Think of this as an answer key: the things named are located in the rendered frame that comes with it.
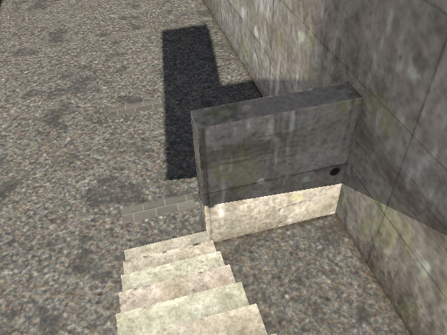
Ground stairs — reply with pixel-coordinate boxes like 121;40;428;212
116;231;277;335

